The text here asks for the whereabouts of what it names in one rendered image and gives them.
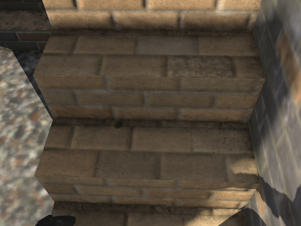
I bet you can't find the robot left hand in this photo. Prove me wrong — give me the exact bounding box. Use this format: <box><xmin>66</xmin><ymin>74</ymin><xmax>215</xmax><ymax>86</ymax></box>
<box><xmin>35</xmin><ymin>215</ymin><xmax>76</xmax><ymax>226</ymax></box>

